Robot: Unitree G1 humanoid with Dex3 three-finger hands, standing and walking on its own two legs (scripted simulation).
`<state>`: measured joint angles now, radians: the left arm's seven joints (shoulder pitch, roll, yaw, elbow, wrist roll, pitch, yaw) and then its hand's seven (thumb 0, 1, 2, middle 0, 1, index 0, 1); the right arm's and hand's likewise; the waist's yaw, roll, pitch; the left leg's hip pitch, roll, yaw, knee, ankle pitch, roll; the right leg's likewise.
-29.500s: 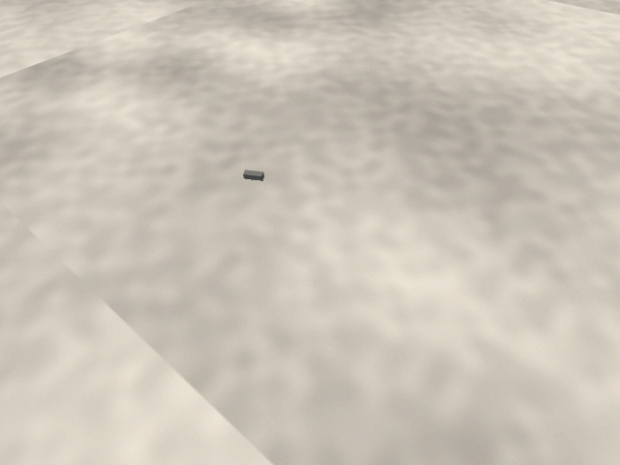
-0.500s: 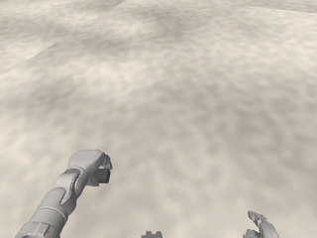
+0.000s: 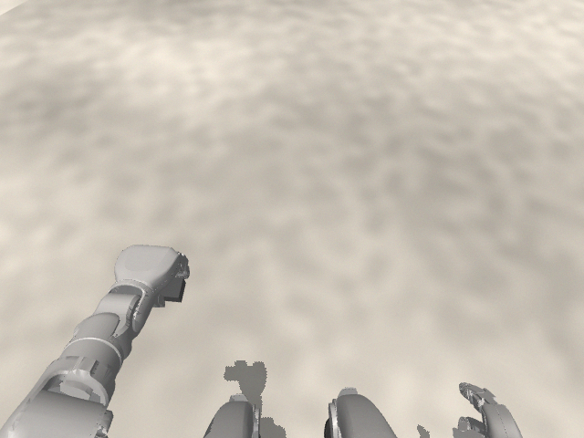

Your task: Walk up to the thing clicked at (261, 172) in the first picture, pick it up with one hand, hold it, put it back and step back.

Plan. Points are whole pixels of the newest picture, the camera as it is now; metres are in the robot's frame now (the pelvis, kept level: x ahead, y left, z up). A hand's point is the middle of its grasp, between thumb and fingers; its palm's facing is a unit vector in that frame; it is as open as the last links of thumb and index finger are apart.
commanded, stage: crouch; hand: left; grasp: from above
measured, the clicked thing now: (154, 287) +0.37 +0.24 -0.12
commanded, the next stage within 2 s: lower in 1.52 s
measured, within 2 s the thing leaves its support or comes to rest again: neither
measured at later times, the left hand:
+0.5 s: hand (187, 308) +0.40 +0.24 -0.34, palm faces -0.48 +0.05 -0.88, open 6.6 cm
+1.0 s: hand (194, 313) +0.43 +0.25 -0.47, palm faces -0.47 +0.01 -0.88, open 6.5 cm
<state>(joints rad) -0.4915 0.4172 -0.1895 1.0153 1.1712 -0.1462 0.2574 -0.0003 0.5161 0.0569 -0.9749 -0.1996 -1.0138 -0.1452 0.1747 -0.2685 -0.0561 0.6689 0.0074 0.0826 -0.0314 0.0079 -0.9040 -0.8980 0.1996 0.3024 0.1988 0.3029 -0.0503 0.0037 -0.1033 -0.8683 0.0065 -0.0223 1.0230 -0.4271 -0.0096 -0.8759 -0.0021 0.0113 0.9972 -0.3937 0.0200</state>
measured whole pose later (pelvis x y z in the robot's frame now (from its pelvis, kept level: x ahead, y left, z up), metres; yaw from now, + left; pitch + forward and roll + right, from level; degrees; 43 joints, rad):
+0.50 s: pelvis -0.04 +0.02 -0.20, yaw -1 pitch +36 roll -4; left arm -0.82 0.54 -0.05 1.28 1.20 -0.15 0.30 0.00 0.53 0.05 -0.97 -0.19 -1.01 -0.13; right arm 0.24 -0.23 -0.03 0.73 -0.05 -0.01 0.01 0.01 -0.90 -0.90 0.20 0.30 0.20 0.30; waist -0.18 0.06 -0.19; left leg -1.83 -0.02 -0.05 1.84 -0.63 0.01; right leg -1.81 -0.01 0.00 1.78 -0.59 0.04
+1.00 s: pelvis -0.04 +0.01 -0.30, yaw -3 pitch +38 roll -6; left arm -0.95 0.67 0.04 1.37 1.27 -0.22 0.34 0.00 0.52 0.03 -1.00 -0.15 -1.04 -0.10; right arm 0.14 -0.26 -0.01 0.71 -0.12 -0.05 0.12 0.00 -0.91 -0.90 0.20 0.30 0.20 0.30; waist -0.22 0.01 -0.10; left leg -2.14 -0.03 -0.09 2.19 -0.71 -0.01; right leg -2.11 0.00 -0.04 2.11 -0.66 0.04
